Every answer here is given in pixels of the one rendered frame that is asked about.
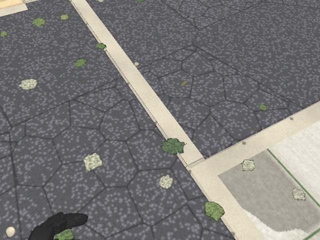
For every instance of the robot left hand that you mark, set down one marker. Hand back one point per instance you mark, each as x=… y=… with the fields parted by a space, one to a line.
x=57 y=224

